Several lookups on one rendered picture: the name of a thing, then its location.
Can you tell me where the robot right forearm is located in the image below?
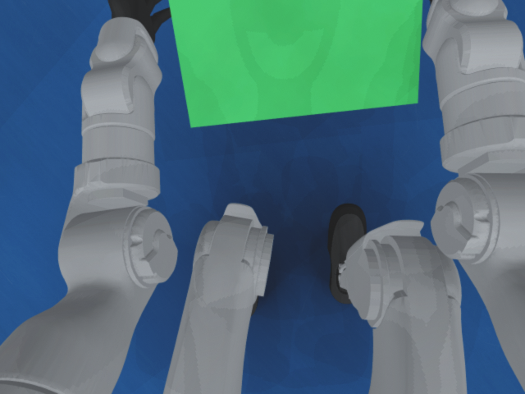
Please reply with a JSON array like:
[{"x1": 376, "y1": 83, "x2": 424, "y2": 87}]
[{"x1": 422, "y1": 0, "x2": 525, "y2": 176}]

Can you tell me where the robot left upper arm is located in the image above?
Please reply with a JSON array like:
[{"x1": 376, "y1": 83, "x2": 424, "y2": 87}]
[{"x1": 0, "y1": 205, "x2": 178, "y2": 394}]

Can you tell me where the robot right shin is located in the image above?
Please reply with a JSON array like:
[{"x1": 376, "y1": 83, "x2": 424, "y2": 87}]
[{"x1": 338, "y1": 220, "x2": 462, "y2": 310}]

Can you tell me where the robot left forearm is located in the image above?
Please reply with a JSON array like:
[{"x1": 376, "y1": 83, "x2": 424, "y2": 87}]
[{"x1": 58, "y1": 17, "x2": 162, "y2": 272}]

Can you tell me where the robot right upper arm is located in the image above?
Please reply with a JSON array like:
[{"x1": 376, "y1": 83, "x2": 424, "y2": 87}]
[{"x1": 431, "y1": 173, "x2": 525, "y2": 391}]

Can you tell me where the carton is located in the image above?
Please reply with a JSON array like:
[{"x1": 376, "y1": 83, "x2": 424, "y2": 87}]
[{"x1": 169, "y1": 0, "x2": 422, "y2": 128}]

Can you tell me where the robot left foot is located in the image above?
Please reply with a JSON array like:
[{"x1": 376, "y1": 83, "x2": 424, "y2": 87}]
[{"x1": 251, "y1": 297, "x2": 258, "y2": 316}]

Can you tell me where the robot left hand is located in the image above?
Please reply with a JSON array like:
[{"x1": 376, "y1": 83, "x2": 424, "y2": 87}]
[{"x1": 108, "y1": 0, "x2": 171, "y2": 43}]

